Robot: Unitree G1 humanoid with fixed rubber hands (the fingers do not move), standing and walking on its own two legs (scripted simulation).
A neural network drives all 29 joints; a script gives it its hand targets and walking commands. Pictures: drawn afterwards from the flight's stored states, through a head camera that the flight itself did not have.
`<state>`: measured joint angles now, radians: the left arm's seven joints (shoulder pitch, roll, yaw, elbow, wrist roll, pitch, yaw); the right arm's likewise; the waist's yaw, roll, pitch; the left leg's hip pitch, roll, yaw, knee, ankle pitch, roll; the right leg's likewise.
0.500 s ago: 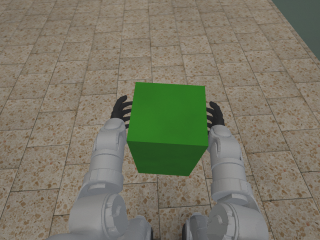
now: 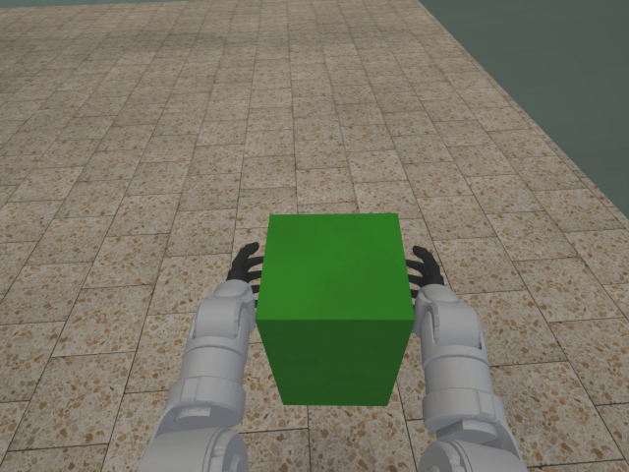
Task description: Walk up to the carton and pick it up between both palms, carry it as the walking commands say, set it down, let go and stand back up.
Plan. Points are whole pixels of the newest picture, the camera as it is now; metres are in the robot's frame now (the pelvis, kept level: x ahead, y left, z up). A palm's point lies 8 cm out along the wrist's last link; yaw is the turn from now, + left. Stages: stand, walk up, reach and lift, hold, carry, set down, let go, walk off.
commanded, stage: reach and lift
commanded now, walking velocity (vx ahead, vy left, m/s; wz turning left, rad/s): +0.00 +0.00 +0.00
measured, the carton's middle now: (334, 319) +0.32 -0.02 +0.00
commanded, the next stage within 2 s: hold in 1.04 s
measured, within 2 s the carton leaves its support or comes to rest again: neither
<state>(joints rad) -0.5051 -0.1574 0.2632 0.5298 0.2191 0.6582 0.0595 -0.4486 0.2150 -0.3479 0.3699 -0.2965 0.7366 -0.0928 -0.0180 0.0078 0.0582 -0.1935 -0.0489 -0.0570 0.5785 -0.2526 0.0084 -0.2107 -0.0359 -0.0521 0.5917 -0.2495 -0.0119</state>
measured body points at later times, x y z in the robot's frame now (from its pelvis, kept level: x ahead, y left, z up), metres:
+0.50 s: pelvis +0.00 +0.00 +0.00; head -0.04 -0.01 +0.45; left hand +0.34 +0.12 +0.05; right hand +0.32 -0.15 +0.05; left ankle +0.05 +0.11 -0.73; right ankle +0.05 -0.12 -0.73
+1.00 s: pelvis +0.00 -0.01 +0.00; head -0.04 -0.01 +0.45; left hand +0.33 +0.11 +0.05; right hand +0.32 -0.15 +0.05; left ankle +0.05 +0.11 -0.73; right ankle +0.05 -0.12 -0.73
